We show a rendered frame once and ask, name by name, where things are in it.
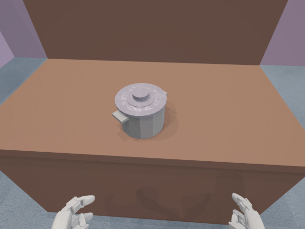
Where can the robot right hand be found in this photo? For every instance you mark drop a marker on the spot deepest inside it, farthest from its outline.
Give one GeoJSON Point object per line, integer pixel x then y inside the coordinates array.
{"type": "Point", "coordinates": [250, 220]}

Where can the knob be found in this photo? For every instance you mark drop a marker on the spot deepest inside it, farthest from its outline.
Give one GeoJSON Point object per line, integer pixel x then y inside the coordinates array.
{"type": "Point", "coordinates": [140, 94]}

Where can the pot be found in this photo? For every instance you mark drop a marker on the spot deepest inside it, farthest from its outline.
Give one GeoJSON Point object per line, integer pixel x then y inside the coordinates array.
{"type": "Point", "coordinates": [141, 128]}

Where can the table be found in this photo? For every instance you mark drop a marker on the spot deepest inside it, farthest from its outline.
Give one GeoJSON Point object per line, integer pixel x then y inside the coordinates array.
{"type": "Point", "coordinates": [226, 128]}

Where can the robot left hand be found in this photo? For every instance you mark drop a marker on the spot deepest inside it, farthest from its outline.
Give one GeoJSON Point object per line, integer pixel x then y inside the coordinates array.
{"type": "Point", "coordinates": [65, 218]}

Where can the lid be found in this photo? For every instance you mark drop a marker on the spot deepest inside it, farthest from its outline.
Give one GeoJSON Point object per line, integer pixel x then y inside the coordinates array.
{"type": "Point", "coordinates": [127, 105]}

